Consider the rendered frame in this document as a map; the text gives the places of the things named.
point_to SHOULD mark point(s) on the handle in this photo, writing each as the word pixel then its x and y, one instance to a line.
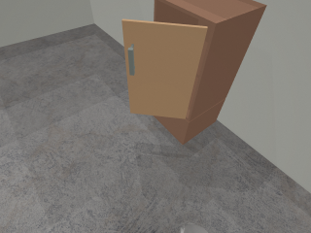
pixel 131 64

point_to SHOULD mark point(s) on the cupboard door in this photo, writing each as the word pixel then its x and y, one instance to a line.
pixel 166 59

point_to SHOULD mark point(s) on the robot right thigh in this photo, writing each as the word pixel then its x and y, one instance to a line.
pixel 192 228

